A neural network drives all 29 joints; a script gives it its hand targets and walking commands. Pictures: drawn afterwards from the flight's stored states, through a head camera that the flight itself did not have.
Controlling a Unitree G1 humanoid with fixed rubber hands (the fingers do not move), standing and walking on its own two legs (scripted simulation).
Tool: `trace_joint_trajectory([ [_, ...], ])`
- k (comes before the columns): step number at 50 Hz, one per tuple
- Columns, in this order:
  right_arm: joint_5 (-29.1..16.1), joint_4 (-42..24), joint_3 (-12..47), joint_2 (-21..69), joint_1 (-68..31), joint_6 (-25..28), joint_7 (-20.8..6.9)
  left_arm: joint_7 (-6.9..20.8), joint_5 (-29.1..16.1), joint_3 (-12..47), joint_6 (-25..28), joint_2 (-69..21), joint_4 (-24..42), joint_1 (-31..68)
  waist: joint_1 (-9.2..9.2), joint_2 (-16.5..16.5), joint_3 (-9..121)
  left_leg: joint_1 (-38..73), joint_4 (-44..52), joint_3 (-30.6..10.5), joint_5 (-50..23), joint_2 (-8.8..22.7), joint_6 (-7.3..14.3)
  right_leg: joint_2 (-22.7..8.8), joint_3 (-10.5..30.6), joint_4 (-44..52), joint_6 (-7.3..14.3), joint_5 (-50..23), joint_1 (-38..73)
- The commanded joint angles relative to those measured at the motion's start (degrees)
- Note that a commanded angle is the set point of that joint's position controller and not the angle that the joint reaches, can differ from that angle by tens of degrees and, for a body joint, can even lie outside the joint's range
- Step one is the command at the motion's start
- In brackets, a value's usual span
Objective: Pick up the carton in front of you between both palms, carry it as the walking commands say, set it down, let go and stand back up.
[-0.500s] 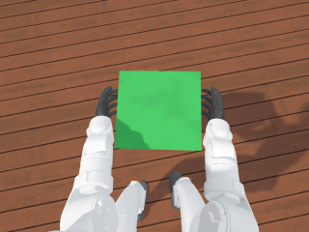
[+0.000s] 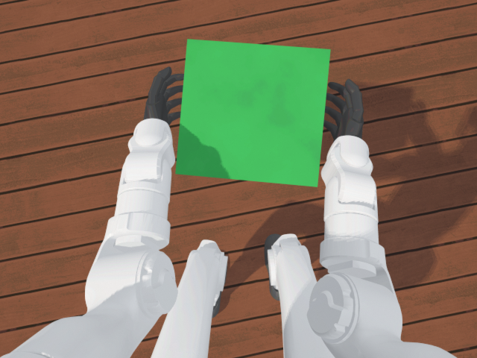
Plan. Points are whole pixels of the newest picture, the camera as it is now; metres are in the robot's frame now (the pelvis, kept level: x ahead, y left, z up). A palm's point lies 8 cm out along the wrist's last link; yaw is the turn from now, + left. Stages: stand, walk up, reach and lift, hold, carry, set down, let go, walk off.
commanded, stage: set down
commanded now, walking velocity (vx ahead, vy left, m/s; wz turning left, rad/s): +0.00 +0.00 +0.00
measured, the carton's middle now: (251, 127) +0.47 -0.01 -0.19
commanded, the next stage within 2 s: none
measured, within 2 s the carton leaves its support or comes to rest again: rests again in 1.34 s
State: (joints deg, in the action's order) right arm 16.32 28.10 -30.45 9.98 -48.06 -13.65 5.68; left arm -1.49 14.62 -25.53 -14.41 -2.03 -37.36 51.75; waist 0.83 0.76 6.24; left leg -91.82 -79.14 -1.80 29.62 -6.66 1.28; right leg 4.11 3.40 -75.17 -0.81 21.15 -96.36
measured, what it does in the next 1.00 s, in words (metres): lowers itself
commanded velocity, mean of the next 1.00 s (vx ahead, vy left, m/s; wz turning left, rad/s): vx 0.00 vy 0.00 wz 0.00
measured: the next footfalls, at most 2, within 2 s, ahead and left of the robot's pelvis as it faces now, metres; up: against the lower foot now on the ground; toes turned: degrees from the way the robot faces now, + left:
none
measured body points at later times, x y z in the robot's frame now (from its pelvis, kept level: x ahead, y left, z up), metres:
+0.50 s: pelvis -0.03 +0.00 -0.12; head +0.30 +0.01 +0.18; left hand +0.52 +0.14 -0.25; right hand +0.48 -0.16 -0.25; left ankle +0.04 +0.10 -0.57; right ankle +0.09 -0.12 -0.57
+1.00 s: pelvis -0.02 +0.00 -0.21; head +0.36 +0.04 +0.02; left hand +0.57 +0.13 -0.39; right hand +0.52 -0.17 -0.38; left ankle +0.04 +0.10 -0.57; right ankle +0.09 -0.12 -0.57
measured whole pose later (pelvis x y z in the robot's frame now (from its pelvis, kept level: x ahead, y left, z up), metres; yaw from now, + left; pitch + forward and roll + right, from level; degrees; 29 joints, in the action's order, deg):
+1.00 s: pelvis -0.02 +0.00 -0.21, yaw +0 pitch +43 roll -5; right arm 2.4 43.5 -31.8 -3.4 -78.8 -13.6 10.3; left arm -5.2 0.8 -2.0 -15.1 19.2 -62.5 92.7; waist 5.3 -1.8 -16.4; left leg -126.3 -124.0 -1.2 40.7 -9.2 1.2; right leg 4.9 -0.4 -117.1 -3.2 31.5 -129.5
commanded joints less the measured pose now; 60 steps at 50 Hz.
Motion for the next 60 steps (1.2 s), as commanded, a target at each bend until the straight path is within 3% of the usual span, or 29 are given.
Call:
trace_joint_trajectory([
  [1,-9.26,6.17,37.10,48.80,-34.87,0.16,-12.75,14.05,-11.39,35.59,2.94,-48.57,0.51,36.76,0.33,-0.51,62.37,10.52,0.25,-0.43,-24.02,-2.66,-2.93,4.28,-2.16,-8.18,-0.76,-25.50,37.76],
  [6,-11.64,4.46,38.42,47.13,-38.85,-0.49,-11.27,12.47,-13.73,38.02,2.11,-47.69,1.41,40.49,0.80,2.04,67.12,12.58,-4.42,0.16,-26.01,-2.89,-3.60,4.90,-3.39,-12.36,-1.37,-24.00,32.07],
  [11,-11.88,6.77,35.05,44.85,-43.19,-1.32,-10.85,11.86,-13.69,35.93,1.37,-45.48,-1.97,44.63,1.08,3.20,62.52,8.40,-7.91,1.02,-22.23,-3.01,-3.54,5.09,-4.30,-15.77,-1.43,-19.67,25.31],
  [21,-10.29,10.90,26.67,38.08,-56.54,-1.28,-9.88,11.79,-11.82,27.71,1.33,-39.09,-11.13,55.63,2.03,0.89,53.42,-2.71,-15.02,2.31,-10.63,-2.97,-2.16,4.46,-5.71,-23.06,-1.62,-11.04,17.74],
  [29,-11.99,11.33,25.03,33.51,-64.27,-1.66,-9.56,12.17,-12.71,27.23,0.73,-33.57,-15.82,62.90,2.75,0.89,52.47,-5.82,-21.12,2.49,-7.17,-2.20,-1.58,3.59,-6.75,-29.59,-1.66,-8.52,15.48],
  [40,-20.51,6.13,30.34,30.39,-71.00,-0.05,-9.07,10.62,-22.54,39.38,2.12,-31.75,-8.77,72.26,5.77,6.82,63.22,5.56,-31.28,1.33,-24.34,-0.82,-3.17,2.16,-7.84,-38.92,-1.35,-19.85,15.79],
  [46,-19.35,15.17,23.21,31.86,-64.45,0.38,-11.26,10.13,-18.93,35.84,3.24,-31.77,-15.64,66.27,5.21,13.11,49.05,5.98,-33.38,-0.71,-30.93,0.45,-3.09,2.52,-6.99,-40.35,-1.05,-18.22,-0.28],
  [48,-19.05,13.21,22.83,31.44,-65.30,0.88,-11.75,10.10,-18.56,35.92,3.57,-32.55,-15.83,65.12,5.27,13.04,49.40,7.22,-34.39,-1.56,-33.68,0.54,-2.79,2.33,-7.08,-41.08,-1.18,-18.81,-2.38],
  [50,-19.33,11.99,24.33,31.63,-65.78,1.17,-11.87,9.70,-18.79,35.89,3.98,-32.86,-15.70,63.86,5.39,10.74,51.28,7.74,-35.19,-2.10,-36.05,0.48,-2.27,2.13,-7.25,-41.85,-1.45,-20.61,-1.65],
  [52,-19.05,12.97,24.32,31.49,-65.30,1.12,-11.97,9.46,-18.51,34.38,4.19,-31.67,-17.24,63.05,5.66,7.62,48.31,3.43,-35.28,-2.09,-33.47,0.20,-1.67,2.08,-7.09,-42.37,-1.45,-21.11,0.07],
  [55,-17.86,15.64,22.30,30.99,-64.12,0.83,-12.31,10.10,-17.65,32.36,4.29,-29.42,-20.23,62.82,5.71,4.18,40.65,-7.84,-34.54,-0.93,-23.38,-0.56,-0.83,2.10,-6.29,-42.57,-1.25,-19.85,3.87],
  [57,-16.81,17.01,20.54,30.25,-63.20,0.39,-12.53,10.74,-16.63,31.29,4.02,-27.98,-21.38,63.00,5.49,4.29,36.55,-12.01,-34.16,-0.42,-17.92,-0.82,-0.41,2.11,-5.97,-42.39,-1.10,-17.00,3.75],
  [60,-15.38,19.16,17.25,28.34,-62.16,-0.16,-12.75,11.37,-14.69,29.73,3.31,-25.89,-23.19,63.40,5.51,7.00,31.08,-13.28,-33.81,-0.47,-11.80,-0.66,0.06,2.06,-5.89,-42.05,-0.88,-10.92,-0.35],
])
